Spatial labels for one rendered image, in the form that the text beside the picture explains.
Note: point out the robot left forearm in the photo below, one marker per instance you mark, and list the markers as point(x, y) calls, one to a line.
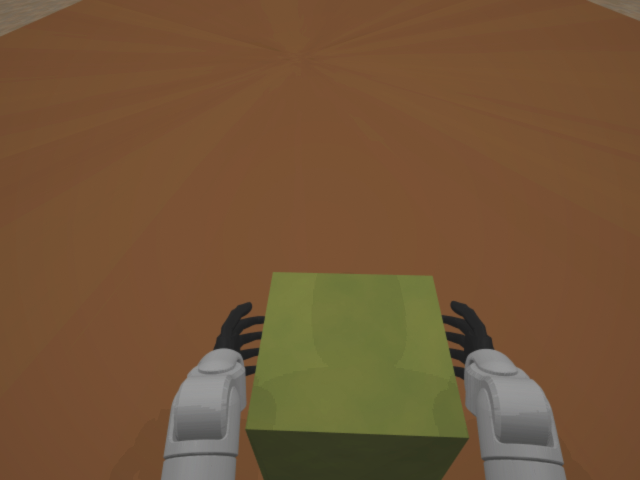
point(204, 425)

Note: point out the carton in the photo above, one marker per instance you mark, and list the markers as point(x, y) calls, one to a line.
point(354, 381)

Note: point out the robot right forearm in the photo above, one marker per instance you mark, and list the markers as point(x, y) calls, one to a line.
point(517, 432)

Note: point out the left robot hand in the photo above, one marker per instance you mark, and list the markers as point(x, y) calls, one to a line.
point(233, 326)

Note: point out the right robot hand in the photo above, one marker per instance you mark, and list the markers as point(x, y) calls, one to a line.
point(475, 338)

